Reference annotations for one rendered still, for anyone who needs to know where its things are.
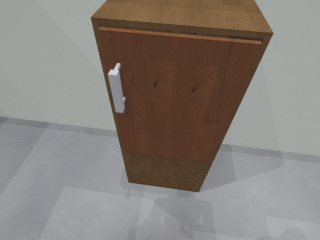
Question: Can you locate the cupboard door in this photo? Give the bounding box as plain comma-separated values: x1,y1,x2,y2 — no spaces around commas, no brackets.
98,27,262,163

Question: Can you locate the handle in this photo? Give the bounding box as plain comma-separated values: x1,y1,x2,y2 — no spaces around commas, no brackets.
108,63,126,113

